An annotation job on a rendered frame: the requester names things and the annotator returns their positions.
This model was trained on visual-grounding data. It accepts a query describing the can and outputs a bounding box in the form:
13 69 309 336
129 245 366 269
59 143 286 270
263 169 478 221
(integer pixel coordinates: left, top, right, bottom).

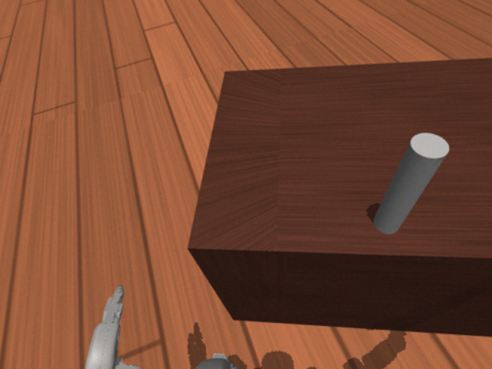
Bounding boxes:
374 133 449 234

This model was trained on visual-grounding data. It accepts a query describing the left robot hand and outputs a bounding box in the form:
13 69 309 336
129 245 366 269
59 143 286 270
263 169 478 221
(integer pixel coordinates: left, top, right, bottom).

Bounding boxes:
85 285 142 369

